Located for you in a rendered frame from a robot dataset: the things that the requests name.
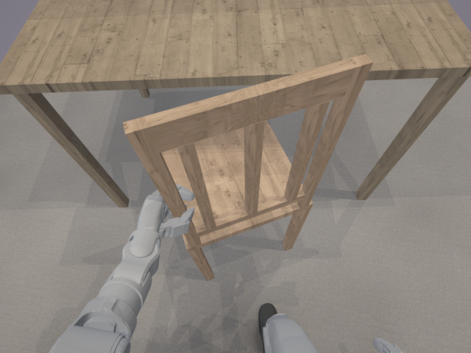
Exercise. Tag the left robot forearm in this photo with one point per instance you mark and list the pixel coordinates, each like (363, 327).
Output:
(118, 303)

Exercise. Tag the robot left upper arm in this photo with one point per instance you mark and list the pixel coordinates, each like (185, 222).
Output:
(87, 340)

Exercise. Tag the chair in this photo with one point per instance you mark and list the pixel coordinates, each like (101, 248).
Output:
(224, 151)

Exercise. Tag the left robot hand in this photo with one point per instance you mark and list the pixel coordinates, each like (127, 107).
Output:
(155, 210)

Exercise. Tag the robot right foot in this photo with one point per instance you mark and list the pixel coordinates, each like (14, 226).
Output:
(266, 311)

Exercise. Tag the table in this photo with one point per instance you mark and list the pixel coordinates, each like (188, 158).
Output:
(91, 45)

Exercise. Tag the right robot hand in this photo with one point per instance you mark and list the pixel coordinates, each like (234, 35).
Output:
(383, 346)

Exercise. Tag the robot right shin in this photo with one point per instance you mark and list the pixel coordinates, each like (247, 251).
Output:
(277, 316)

